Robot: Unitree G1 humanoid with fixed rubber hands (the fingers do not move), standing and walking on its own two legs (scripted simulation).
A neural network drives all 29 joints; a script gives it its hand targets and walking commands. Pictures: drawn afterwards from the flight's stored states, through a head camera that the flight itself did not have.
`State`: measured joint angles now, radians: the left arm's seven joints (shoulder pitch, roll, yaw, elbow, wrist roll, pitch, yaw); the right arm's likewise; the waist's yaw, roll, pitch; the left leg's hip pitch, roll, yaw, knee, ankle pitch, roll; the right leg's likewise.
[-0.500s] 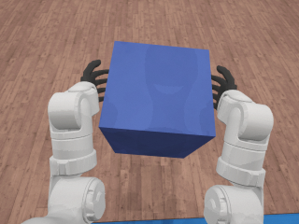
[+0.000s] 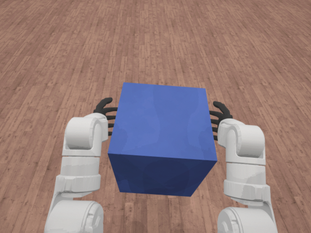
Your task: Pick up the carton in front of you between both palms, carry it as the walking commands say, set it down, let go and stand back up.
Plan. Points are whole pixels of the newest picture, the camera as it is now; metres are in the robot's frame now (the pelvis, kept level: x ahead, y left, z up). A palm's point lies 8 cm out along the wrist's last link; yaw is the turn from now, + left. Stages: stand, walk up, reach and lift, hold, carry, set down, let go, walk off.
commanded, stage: carry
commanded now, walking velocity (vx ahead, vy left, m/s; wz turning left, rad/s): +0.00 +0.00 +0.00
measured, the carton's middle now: (159, 143) +0.36 +0.00 +0.03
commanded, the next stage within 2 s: none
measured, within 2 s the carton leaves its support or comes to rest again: neither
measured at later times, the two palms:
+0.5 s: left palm (98, 138) +0.32 +0.14 +0.11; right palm (231, 144) +0.32 -0.16 +0.11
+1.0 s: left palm (89, 160) +0.26 +0.15 +0.12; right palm (236, 166) +0.26 -0.15 +0.12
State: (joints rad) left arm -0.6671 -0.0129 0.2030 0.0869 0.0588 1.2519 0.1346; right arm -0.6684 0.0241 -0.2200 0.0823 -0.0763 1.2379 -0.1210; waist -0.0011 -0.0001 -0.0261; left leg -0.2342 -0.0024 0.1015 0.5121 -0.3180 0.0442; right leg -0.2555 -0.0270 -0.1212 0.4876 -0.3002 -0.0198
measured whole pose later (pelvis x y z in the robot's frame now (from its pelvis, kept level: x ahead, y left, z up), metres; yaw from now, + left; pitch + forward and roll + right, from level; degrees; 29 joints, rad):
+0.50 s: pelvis -0.03 +0.00 -0.01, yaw +0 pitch +3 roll +0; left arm -0.66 -0.01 0.19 0.15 0.06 1.25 0.14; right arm -0.67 0.00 -0.20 0.15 -0.07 1.24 -0.12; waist 0.00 0.01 -0.04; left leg -0.25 0.01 0.11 0.56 -0.35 0.03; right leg -0.29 -0.03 -0.12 0.56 -0.32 -0.03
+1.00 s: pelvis -0.08 +0.00 -0.01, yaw +0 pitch +0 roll +0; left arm -0.67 0.00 0.18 0.22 0.06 1.27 0.14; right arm -0.68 -0.01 -0.19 0.22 -0.07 1.25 -0.12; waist 0.00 0.00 -0.06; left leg -0.29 0.01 0.12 0.56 -0.28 0.04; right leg -0.32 -0.03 -0.12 0.55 -0.23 -0.03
